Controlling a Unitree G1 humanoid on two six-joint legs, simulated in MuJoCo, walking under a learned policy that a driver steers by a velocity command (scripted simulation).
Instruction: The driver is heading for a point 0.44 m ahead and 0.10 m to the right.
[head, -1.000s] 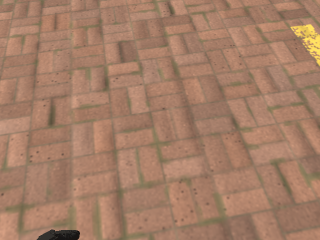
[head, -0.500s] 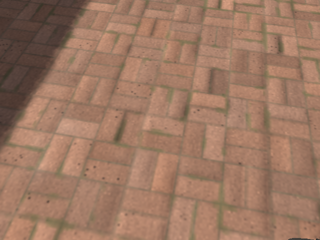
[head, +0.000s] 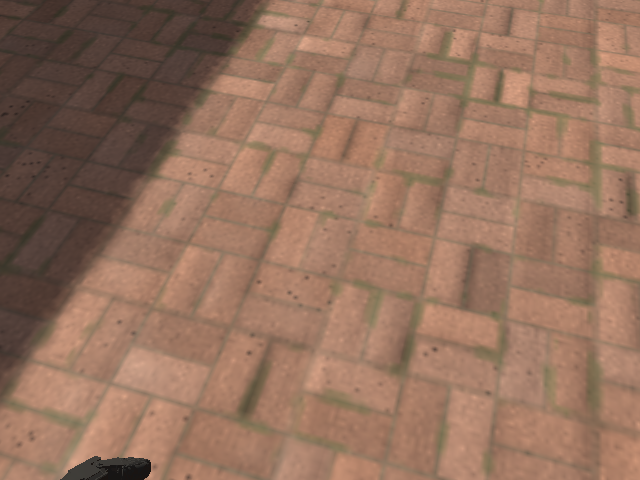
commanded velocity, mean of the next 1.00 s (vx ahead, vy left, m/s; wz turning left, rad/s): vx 0.31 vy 0.00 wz -0.08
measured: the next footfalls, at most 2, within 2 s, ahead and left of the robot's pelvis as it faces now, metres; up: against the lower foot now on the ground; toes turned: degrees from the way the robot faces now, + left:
left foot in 0.48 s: +0.46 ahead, +0.12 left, +0.00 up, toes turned -5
right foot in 0.82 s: +0.44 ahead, -0.13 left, +0.00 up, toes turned -7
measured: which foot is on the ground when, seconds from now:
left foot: up 0.00-0.46, down 0.48-1.00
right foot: down 0.00-0.48, up 0.50-0.80, down 0.82-1.00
